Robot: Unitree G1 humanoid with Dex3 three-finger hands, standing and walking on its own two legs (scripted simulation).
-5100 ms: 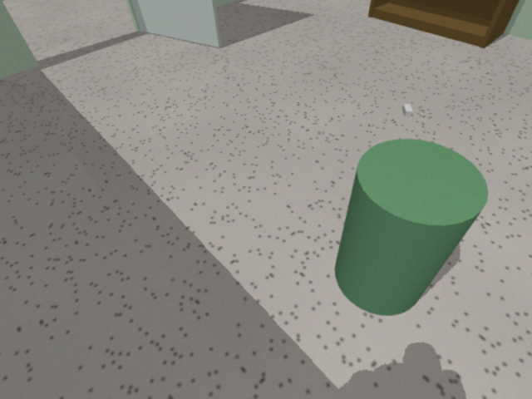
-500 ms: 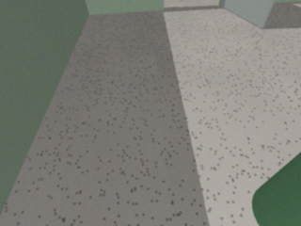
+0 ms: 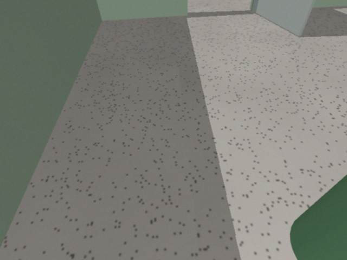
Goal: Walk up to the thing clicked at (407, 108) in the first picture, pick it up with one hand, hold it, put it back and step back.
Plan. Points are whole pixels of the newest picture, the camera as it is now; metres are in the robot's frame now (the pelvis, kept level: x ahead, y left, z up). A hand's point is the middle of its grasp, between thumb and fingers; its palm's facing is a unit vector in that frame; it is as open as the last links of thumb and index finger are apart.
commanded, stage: stand
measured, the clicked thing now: out of the picture +0.99 -1.82 -0.76
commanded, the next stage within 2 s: walk up in 0.66 s
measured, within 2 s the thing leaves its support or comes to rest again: neither
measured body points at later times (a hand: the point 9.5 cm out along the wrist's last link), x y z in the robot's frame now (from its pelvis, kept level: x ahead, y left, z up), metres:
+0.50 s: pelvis +0.00 +0.00 +0.00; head +0.01 +0.00 +0.45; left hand +0.06 +0.30 -0.13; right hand +0.07 -0.30 -0.14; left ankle +0.01 +0.14 -0.75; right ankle -0.01 -0.12 -0.75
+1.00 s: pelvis +0.07 +0.05 -0.03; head +0.08 +0.08 +0.42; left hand +0.06 +0.39 -0.16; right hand +0.15 -0.29 -0.12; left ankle +0.13 +0.17 -0.75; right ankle -0.01 -0.11 -0.73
